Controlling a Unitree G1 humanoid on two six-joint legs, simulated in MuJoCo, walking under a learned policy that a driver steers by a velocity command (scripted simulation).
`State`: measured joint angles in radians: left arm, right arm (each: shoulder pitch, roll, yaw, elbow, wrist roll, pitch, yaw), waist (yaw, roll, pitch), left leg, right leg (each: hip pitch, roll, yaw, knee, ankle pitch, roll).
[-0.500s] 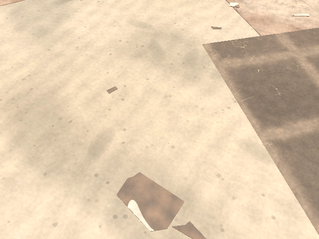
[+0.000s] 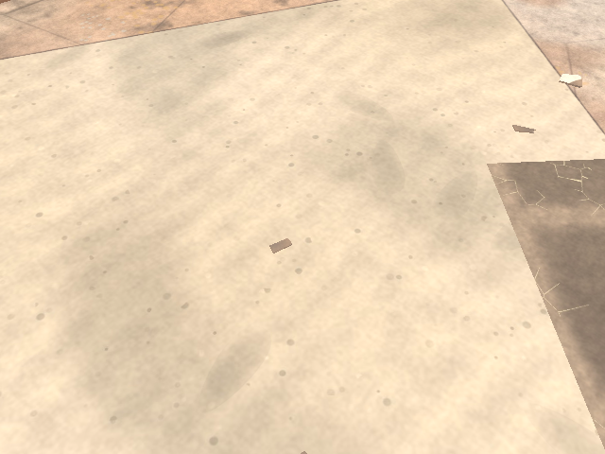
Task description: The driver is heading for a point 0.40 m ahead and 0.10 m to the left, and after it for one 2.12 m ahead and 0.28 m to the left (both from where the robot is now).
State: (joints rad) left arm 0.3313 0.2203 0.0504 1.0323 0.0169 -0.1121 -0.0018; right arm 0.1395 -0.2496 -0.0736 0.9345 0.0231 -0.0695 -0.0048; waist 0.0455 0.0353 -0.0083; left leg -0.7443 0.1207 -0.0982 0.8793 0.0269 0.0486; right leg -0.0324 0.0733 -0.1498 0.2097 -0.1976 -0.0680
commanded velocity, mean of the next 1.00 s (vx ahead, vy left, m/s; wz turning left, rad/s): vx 0.23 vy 0.00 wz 0.26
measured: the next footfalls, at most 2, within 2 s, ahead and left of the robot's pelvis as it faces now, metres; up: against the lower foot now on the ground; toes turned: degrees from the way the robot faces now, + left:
left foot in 0.22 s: +0.31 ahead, +0.15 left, +0.00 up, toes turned +11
right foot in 0.68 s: +0.53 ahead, +0.01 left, +0.00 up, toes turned +23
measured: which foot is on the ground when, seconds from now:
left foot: up 0.00-0.20, down 0.22-0.72, up 0.74-1.00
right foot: down 0.00-0.24, up 0.26-0.66, down 0.68-1.00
